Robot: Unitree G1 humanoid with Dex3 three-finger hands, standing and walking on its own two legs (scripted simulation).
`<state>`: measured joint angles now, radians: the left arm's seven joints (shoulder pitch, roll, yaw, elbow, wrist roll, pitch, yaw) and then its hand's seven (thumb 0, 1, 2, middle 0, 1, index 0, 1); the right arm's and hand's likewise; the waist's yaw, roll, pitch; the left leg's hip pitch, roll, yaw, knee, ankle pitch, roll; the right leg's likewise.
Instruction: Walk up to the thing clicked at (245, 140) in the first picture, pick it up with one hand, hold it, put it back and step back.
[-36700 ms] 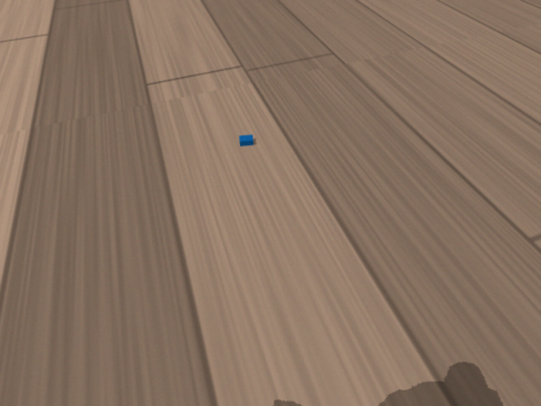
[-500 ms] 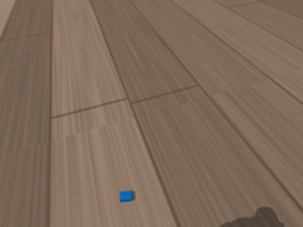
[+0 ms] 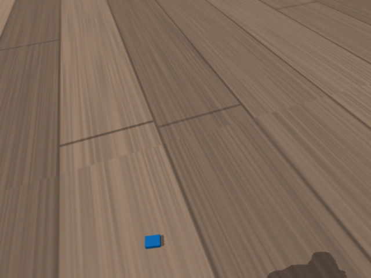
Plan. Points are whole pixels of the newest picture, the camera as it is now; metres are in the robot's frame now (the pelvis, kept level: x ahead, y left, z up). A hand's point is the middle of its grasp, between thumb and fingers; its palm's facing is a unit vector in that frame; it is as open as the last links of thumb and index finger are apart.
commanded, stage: stand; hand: left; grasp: from above
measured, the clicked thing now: (152, 241) +0.45 +0.22 -0.77
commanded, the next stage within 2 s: step back in 0.60 s
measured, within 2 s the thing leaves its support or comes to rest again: neither
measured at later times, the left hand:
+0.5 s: hand out of the picture +0.08 +0.25 -0.16, palm faces +0.00 -0.94 -0.34, open 7.4 cm
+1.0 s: hand out of the picture +0.09 +0.30 -0.18, palm faces -0.03 -0.92 -0.38, open 7.4 cm
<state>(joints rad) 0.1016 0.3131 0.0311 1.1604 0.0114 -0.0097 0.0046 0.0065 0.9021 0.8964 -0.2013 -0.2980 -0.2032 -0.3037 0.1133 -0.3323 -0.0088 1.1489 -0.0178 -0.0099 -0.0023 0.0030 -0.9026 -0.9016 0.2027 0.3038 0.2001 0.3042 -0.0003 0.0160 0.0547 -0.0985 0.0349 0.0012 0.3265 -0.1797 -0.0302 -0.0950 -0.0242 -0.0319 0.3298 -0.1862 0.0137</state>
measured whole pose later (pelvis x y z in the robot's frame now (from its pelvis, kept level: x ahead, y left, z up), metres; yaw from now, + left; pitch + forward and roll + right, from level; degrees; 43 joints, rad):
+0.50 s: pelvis +0.01 +0.00 +0.00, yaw +0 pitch -2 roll +0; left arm 0.10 0.32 0.02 1.15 0.01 -0.01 0.00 0.01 0.90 0.90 -0.20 -0.30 -0.20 -0.30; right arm 0.11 -0.34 0.00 1.15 -0.02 -0.01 0.00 0.00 -0.90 -0.90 0.20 0.30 0.20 0.30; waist 0.00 0.02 0.05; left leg -0.09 0.04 0.00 0.31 -0.18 -0.03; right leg -0.10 -0.02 -0.03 0.33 -0.19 0.01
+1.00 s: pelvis -0.06 +0.03 -0.02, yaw -1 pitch -1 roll -1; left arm 0.01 0.42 0.07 0.92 0.00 0.06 0.03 0.01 0.90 0.90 -0.20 -0.30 -0.20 -0.30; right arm 0.13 -0.37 -0.06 0.96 -0.03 0.03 0.01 0.00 -0.90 -0.90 0.20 0.30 0.20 0.30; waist -0.02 -0.04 0.20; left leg -0.31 -0.01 -0.01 0.63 -0.30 0.03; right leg -0.47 0.10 0.15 1.08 -0.55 -0.02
